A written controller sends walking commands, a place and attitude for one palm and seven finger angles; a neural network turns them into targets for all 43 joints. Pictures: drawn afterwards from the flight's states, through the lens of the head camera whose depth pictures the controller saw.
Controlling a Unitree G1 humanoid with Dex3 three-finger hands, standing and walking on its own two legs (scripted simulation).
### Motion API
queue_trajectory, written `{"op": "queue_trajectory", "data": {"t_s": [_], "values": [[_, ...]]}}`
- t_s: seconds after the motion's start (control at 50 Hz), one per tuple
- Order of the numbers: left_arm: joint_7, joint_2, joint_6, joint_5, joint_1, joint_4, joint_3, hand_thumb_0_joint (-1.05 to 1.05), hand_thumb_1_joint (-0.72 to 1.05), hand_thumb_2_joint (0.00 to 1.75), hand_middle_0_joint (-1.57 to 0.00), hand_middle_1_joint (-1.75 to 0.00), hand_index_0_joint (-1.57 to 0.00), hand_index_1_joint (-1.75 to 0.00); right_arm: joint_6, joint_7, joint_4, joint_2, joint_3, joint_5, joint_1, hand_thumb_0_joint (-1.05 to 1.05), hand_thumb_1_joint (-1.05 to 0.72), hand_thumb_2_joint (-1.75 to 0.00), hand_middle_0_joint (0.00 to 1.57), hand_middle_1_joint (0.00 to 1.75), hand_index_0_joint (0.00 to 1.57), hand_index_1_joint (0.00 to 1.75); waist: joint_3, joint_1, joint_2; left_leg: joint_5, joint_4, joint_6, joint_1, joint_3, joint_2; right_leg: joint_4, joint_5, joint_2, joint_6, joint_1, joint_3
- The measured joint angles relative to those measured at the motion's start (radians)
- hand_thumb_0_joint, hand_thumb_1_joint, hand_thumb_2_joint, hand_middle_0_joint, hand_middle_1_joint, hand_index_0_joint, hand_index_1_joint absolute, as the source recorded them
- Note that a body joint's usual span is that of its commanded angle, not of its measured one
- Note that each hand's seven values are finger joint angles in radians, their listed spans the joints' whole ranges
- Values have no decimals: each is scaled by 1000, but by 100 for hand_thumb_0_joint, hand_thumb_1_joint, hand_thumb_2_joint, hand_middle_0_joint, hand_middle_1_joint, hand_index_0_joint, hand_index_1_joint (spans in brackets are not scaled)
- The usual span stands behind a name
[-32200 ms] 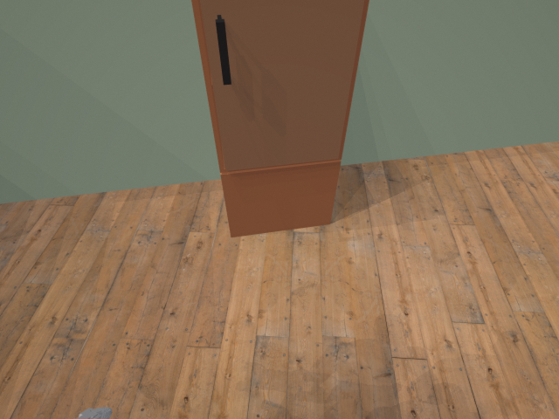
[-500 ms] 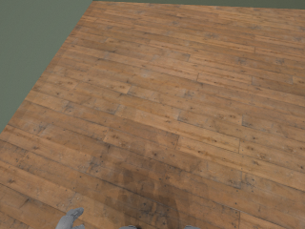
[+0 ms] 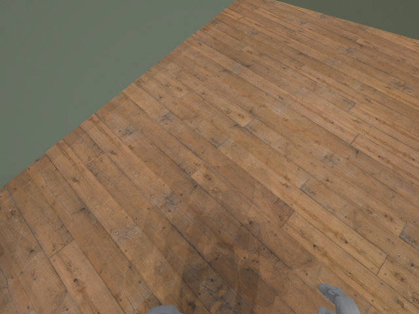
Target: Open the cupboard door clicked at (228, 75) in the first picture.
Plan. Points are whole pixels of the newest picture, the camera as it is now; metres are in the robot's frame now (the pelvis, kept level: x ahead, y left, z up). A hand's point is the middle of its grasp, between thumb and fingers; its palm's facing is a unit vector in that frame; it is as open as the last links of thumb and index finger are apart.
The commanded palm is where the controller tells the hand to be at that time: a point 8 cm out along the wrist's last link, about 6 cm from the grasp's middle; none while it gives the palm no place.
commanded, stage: turn to face it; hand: left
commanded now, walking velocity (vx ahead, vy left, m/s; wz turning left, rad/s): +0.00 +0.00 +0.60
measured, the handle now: out of the picture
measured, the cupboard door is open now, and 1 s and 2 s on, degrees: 43 43 43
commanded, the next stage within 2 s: none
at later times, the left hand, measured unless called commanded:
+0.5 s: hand out of the picture +0.05 +0.15 -0.13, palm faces +0.28 -0.92 -0.26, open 7.4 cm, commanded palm none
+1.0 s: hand out of the picture -0.03 +0.18 -0.14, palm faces +0.58 -0.77 -0.27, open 7.4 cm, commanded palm none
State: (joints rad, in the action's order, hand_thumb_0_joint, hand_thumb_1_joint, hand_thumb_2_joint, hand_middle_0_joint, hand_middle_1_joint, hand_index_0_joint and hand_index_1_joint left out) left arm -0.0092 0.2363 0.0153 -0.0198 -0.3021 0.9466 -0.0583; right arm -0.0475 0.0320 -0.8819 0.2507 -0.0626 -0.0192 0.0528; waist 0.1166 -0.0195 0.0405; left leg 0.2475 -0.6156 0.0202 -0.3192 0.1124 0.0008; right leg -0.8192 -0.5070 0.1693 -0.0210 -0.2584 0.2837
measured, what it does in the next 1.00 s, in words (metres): steps on the spot, turning left: right foot, then left foot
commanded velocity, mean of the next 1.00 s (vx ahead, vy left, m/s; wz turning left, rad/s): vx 0.00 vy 0.00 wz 0.60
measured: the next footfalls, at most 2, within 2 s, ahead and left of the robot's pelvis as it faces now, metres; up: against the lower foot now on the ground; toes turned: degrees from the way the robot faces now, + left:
right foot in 0.32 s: +0.08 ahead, -0.15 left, +0.00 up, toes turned +6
left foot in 0.72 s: +0.00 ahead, +0.08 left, +0.00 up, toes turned +33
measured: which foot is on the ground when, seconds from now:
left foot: down 0.00-0.32, up 0.34-0.70, down 0.72-1.00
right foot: up 0.00-0.30, down 0.32-0.72, up 0.74-1.00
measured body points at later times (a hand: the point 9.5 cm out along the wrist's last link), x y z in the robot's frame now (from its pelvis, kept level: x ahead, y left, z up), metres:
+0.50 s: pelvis +0.02 -0.06 +0.02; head +0.07 -0.07 +0.47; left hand +0.03 +0.19 -0.11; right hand +0.15 -0.29 -0.14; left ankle -0.04 +0.07 -0.63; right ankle +0.04 -0.15 -0.72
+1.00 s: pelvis +0.02 -0.05 +0.02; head +0.06 -0.02 +0.47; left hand -0.06 +0.22 -0.12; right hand +0.23 -0.21 -0.12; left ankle -0.04 +0.06 -0.72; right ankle +0.09 -0.17 -0.67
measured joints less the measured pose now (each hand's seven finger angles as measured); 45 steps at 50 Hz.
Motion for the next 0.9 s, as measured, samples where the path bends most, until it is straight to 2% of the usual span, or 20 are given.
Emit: {"op": "queue_trajectory", "data": {"t_s": [0.04,0.08,0.12,0.18,0.26,0.3,0.32,0.34,0.38,0.44,0.48,0.54,0.66,0.7,0.72,0.74,0.78,0.84,0.9], "values": [[-6,17,30,0,23,4,-6,1,91,89,-20,-30,-21,-30,13,-6,9,-9,6,2,4,0,-91,-90,20,30,20,30,8,-7,8,53,-41,16,-12,-17,9,-199,-63,-26,-30,-93,-108],[-9,21,43,-1,52,3,-13,1,91,89,-20,-30,-21,-30,15,-15,10,-15,10,1,21,0,-91,-90,20,30,20,30,2,-11,1,66,-22,13,-3,-42,12,-300,-40,-52,-48,-164,-181],[-4,20,45,-3,79,-10,-17,1,91,89,-20,-30,-20,-30,11,-21,2,-19,13,-1,36,0,-91,-89,20,30,20,30,-4,-13,-9,42,18,1,10,-64,15,-319,17,-62,-57,-211,-227],[3,11,38,-3,109,-39,-16,1,91,89,-20,-30,-20,-30,4,-20,-11,-22,14,-5,58,0,-91,-89,20,30,20,30,-16,-9,-30,11,61,-4,18,-100,13,-229,63,-73,-62,-227,-260],[7,-3,24,-3,135,-72,-11,1,91,89,-20,-30,-20,-30,-6,-15,-20,-25,6,-9,81,0,-91,-89,20,30,20,30,-25,10,-57,3,62,-26,3,-150,7,-27,89,-102,-59,-173,-264],[8,-10,11,-2,139,-86,-8,1,91,89,-20,-30,-20,-30,-11,-15,-21,-25,-1,-6,95,0,-91,-89,20,30,20,30,-30,19,-68,15,32,-43,-18,-177,7,111,146,-122,-54,-112,-250],[8,-11,1,-4,136,-94,-5,1,91,89,-20,-30,-20,-30,-14,-15,-20,-24,-5,-3,104,0,-91,-89,20,30,20,30,-37,20,-68,28,4,-50,-36,-187,13,190,196,-123,-32,-80,-242],[5,-20,-9,-9,139,-95,-3,1,91,89,-20,-30,-20,-30,-17,-15,-24,-18,-13,1,104,0,-91,-89,20,30,20,30,-31,21,-78,99,-61,-53,-62,-196,16,187,212,-125,-2,-80,-229],[0,-40,-16,-10,140,-95,9,1,91,89,-20,-30,-20,-30,-26,-15,-36,-6,-23,1,106,0,-91,-89,20,30,20,30,-21,28,-87,219,-284,-53,-133,-184,31,170,188,-111,32,-70,-198],[-8,-63,-9,-8,125,-86,19,1,91,89,-20,-30,-21,-30,-40,-8,-55,4,-31,0,108,0,-91,-89,20,30,20,30,-18,38,-82,195,-536,-67,-202,-136,18,217,188,-91,40,-26,-158],[-11,-71,-7,-8,116,-77,23,1,91,89,-20,-30,-21,-30,-43,-4,-61,1,-30,1,109,0,-91,-90,20,30,20,30,-18,46,-67,174,-560,-79,-205,-109,0,253,201,-76,39,-1,-131],[-13,-75,-11,-8,108,-69,23,1,91,89,-20,-30,-21,-30,-44,0,-68,-8,-26,3,110,0,-91,-90,20,30,20,30,-14,47,-43,182,-464,-88,-170,-83,-20,285,210,-54,39,24,-87],[-7,-43,-16,-14,97,-58,8,0,92,89,-20,-30,-21,-30,-34,2,-67,-24,-11,9,84,0,-91,-90,20,30,19,30,1,19,-8,199,-162,-75,-51,-28,-29,241,175,-9,22,24,-4],[-3,-26,-11,-9,83,-52,0,0,92,89,-20,-30,-21,-30,-22,3,-52,-25,-7,7,76,0,-91,-90,20,30,19,30,-2,15,0,113,-20,-60,10,-10,-23,183,143,11,7,6,19],[0,-19,-5,-5,75,-49,-5,0,91,89,-20,-30,-21,-30,-12,4,-41,-22,-7,5,75,0,-91,-90,20,30,19,30,-9,17,-3,10,23,-25,18,-16,-23,127,123,19,-5,-20,17],[0,-6,8,-2,78,-42,-10,1,91,89,-20,-30,-21,-30,-4,1,-36,-27,-7,2,68,0,-91,-90,20,30,19,30,-5,16,8,5,-5,0,2,-19,-13,43,49,21,-22,-56,-26],[-6,13,37,-4,90,-24,-18,1,91,89,-20,-30,-21,-30,8,-7,-27,-38,-2,-2,65,0,-91,-90,20,30,20,30,-3,12,17,61,-33,16,-7,-31,-4,-131,-27,-10,-40,-133,-129],[-2,22,51,-5,111,-9,-27,1,91,89,-20,-30,-20,-30,12,-21,-23,-42,2,-5,77,0,-91,-89,20,30,20,30,-16,10,5,55,21,9,6,-62,4,-277,35,-50,-55,-216,-215],[3,21,43,-5,124,-20,-26,1,91,89,-20,-30,-20,-30,14,-26,-29,-41,7,-5,88,0,-91,-89,20,30,20,30,-24,5,-11,11,88,8,26,-89,12,-276,93,-68,-65,-242,-252]]}}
